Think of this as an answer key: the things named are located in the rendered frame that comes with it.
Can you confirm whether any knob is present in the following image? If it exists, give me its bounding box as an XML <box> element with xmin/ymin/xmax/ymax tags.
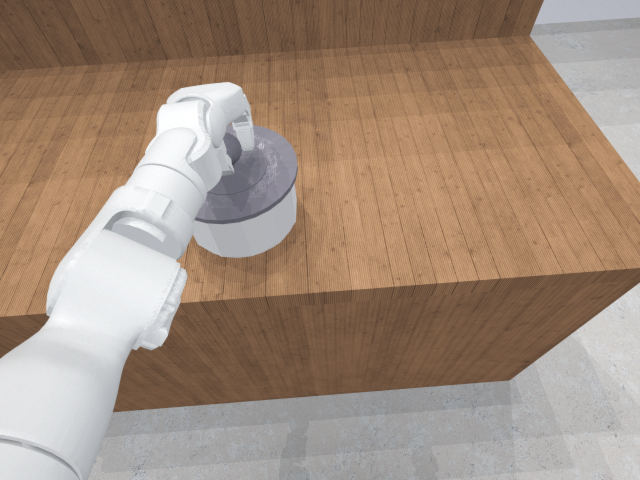
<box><xmin>223</xmin><ymin>132</ymin><xmax>242</xmax><ymax>165</ymax></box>

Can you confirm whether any robot left forearm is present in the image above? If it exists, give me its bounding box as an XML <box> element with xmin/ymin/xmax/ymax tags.
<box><xmin>46</xmin><ymin>93</ymin><xmax>226</xmax><ymax>316</ymax></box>

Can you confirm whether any robot left hand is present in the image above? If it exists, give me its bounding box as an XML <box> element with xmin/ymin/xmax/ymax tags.
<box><xmin>167</xmin><ymin>82</ymin><xmax>254</xmax><ymax>176</ymax></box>

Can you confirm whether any robot left upper arm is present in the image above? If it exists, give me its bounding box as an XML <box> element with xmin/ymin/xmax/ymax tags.
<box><xmin>0</xmin><ymin>228</ymin><xmax>188</xmax><ymax>480</ymax></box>

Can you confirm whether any pot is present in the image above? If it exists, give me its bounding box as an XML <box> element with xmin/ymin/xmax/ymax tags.
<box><xmin>193</xmin><ymin>183</ymin><xmax>297</xmax><ymax>258</ymax></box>

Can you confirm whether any table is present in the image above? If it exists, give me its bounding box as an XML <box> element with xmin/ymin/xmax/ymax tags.
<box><xmin>0</xmin><ymin>0</ymin><xmax>640</xmax><ymax>412</ymax></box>

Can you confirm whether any lid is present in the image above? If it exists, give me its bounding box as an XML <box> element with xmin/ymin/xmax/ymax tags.
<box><xmin>195</xmin><ymin>125</ymin><xmax>298</xmax><ymax>224</ymax></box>

